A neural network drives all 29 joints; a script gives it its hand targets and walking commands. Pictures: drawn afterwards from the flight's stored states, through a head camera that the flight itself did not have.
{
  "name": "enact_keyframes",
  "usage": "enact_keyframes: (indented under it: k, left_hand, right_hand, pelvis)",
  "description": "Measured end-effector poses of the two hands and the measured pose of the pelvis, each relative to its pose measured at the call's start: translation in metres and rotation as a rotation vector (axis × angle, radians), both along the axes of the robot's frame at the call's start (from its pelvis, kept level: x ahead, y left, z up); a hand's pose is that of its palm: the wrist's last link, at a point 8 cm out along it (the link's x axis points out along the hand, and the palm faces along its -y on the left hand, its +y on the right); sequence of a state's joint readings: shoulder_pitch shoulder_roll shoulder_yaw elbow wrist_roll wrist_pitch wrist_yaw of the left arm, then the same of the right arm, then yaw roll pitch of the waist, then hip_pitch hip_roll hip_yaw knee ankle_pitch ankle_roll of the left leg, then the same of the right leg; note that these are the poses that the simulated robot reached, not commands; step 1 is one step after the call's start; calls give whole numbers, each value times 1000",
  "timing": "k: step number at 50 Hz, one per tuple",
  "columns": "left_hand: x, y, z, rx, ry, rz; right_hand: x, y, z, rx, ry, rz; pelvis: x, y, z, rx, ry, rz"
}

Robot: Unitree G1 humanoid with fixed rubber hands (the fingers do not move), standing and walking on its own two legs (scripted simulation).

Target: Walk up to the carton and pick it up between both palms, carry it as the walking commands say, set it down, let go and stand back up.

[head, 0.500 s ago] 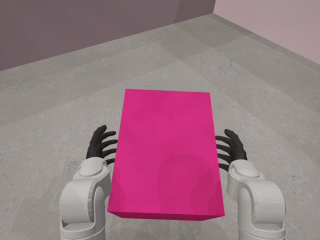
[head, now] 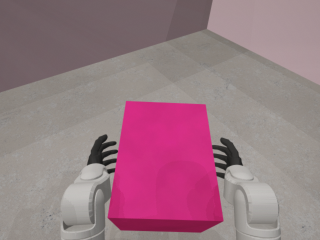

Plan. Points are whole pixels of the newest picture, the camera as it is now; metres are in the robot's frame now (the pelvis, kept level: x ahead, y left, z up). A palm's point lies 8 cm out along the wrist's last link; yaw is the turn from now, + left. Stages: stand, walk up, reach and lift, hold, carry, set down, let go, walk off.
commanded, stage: carry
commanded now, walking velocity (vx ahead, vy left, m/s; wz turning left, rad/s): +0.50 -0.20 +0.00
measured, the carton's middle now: (163, 166) +0.31 +0.00 +0.01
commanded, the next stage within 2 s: none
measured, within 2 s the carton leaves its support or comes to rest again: neither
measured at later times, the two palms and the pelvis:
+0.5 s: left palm (141, 91) +0.53 +0.07 +0.09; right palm (231, 89) +0.55 -0.22 +0.09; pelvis +0.27 -0.10 -0.01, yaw +2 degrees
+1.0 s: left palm (155, 59) +0.68 +0.02 +0.11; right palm (234, 61) +0.69 -0.27 +0.11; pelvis +0.42 -0.13 +0.01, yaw +0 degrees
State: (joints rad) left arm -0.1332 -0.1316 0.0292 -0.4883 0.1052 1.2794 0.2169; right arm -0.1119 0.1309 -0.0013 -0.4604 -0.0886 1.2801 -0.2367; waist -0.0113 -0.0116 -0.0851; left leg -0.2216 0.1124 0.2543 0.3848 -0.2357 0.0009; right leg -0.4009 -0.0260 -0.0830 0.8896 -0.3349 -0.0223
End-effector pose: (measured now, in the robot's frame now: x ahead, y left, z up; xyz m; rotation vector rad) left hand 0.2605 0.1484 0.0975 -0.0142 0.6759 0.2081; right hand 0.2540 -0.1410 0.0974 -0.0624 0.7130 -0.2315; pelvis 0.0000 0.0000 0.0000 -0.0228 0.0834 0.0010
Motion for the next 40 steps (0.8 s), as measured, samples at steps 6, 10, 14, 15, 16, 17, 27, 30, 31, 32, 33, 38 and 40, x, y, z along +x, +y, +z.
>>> enact_keyframes:
  k: [6, 10, 14, 15, 16, 17, 27, 30, 31, 32, 33, 38, 40]
  left_hand:
    - [82, -38, 1, -1, -24, -22]
    - [138, -68, -10, 6, -56, -6]
    - [180, -86, -20, 37, 16, -3]
    - [187, -87, -21, 43, 39, 6]
    - [195, -87, -22, 45, 56, 18]
    - [202, -86, -22, 46, 66, 33]
    - [288, -83, -7, -10, -32, 69]
    - [313, -90, -1, -6, -30, 51]
    - [321, -93, 1, 0, -29, 43]
    - [329, -97, 3, 5, -26, 36]
    - [336, -100, 5, 11, -24, 28]
    - [367, -113, 14, 32, -9, 3]
    - [378, -117, 18, 35, -8, -3]
  right_hand:
    - [70, -38, 2, 8, -22, -29]
    - [132, -68, -10, 12, -53, -15]
    - [183, -85, -26, 40, 14, -18]
    - [193, -86, -28, 45, 35, -8]
    - [203, -86, -29, 48, 51, 5]
    - [213, -85, -29, 50, 60, 20]
    - [310, -82, -5, 6, -35, 58]
    - [330, -90, 0, 4, -35, 43]
    - [336, -93, 1, 5, -34, 36]
    - [341, -96, 2, 7, -32, 28]
    - [346, -99, 3, 9, -29, 20]
    - [366, -113, 9, 27, -16, -7]
    - [374, -117, 11, 34, -16, -11]
  pelvis:
    - [71, -32, -1, -12, 6, -7]
    - [128, -65, -21, -4, -8, 12]
    - [169, -82, -17, -12, 5, 40]
    - [178, -85, -13, -7, 9, 44]
    - [187, -88, -10, -2, 14, 46]
    - [195, -91, -7, 3, 18, 48]
    - [287, -99, -7, 18, 1, 18]
    - [312, -102, -5, 17, 6, 9]
    - [319, -103, -4, 16, 8, 8]
    - [325, -104, -3, 15, 9, 7]
    - [331, -105, -2, 15, 9, 6]
    - [359, -110, 8, 19, 4, 5]
    - [369, -113, 11, 20, 4, 4]
